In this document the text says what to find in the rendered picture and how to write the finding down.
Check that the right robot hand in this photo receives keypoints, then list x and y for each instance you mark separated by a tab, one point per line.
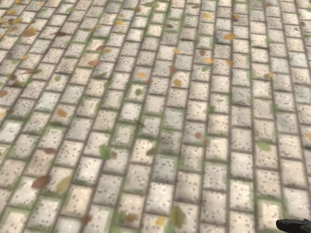
294	225

